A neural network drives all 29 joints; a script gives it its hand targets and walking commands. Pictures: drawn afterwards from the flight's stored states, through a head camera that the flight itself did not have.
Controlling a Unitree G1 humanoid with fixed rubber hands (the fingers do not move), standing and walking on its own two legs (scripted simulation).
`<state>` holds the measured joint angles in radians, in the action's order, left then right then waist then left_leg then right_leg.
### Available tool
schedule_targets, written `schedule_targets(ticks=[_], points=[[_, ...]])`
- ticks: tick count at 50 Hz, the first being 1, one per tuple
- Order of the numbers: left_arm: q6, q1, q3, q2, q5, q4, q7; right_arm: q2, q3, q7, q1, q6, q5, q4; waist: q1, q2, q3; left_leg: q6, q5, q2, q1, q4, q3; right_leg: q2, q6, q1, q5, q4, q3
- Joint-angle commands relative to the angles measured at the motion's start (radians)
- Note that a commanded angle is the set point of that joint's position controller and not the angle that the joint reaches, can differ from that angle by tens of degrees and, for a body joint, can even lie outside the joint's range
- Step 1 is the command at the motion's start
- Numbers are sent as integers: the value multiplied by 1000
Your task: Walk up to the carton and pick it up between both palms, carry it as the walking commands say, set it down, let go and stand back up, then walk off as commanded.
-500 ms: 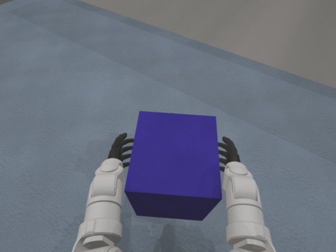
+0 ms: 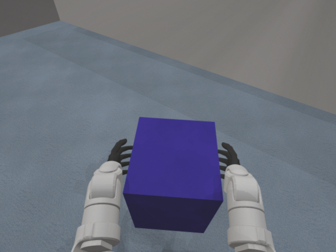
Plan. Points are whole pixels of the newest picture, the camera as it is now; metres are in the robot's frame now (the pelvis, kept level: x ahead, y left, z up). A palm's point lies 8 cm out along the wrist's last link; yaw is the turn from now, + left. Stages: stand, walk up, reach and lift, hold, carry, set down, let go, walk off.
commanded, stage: reach and lift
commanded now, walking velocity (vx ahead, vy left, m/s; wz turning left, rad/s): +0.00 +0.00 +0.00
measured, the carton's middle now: (172, 177) +0.32 -0.01 -0.02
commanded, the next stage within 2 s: hold in 0.88 s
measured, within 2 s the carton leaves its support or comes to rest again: neither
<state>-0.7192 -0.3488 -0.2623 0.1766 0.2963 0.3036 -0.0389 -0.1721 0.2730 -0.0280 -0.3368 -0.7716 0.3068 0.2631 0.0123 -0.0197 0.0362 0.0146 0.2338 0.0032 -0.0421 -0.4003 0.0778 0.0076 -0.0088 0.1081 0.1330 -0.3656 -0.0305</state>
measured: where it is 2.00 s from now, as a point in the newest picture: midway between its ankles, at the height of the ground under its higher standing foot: outside the picture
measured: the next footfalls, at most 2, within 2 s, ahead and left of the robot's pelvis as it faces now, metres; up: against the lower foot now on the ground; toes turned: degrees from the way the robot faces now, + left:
none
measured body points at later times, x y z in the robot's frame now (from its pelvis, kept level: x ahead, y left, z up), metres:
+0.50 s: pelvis +0.01 +0.00 +0.00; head -0.02 -0.01 +0.45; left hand +0.31 +0.15 +0.04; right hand +0.31 -0.15 +0.04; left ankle +0.00 +0.13 -0.74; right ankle +0.05 -0.13 -0.74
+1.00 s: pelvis +0.00 +0.00 +0.00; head -0.04 -0.01 +0.45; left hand +0.30 +0.14 +0.04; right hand +0.30 -0.15 +0.04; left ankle +0.00 +0.13 -0.74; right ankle +0.05 -0.13 -0.74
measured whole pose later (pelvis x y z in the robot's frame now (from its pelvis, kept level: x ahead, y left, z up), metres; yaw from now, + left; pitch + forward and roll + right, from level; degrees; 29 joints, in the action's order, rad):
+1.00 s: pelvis +0.00 +0.00 +0.00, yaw +0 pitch -8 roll +0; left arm -0.75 -0.28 -0.20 0.16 0.26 0.25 -0.02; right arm -0.15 0.20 -0.04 -0.27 -0.79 0.29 0.21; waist -0.01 -0.02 0.05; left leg 0.02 0.23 0.00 -0.02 -0.40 0.09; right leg 0.01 0.00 0.09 0.14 -0.37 -0.02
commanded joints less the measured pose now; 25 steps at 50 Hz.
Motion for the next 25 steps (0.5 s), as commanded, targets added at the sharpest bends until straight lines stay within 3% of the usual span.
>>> schedule_targets(ticks=[1,25], points=[[28,-522,506,928,-230,-10,-204,-937,-571,259,-582,44,-288,-51,-10,15,-256,-23,-66,78,-147,102,-3,80,-1,-237,-59,21,-20],[12,-416,556,924,-260,-94,-192,-932,-618,245,-475,42,-304,-129,-19,9,-285,-9,-201,78,-94,93,13,84,1,-268,-178,15,-29]])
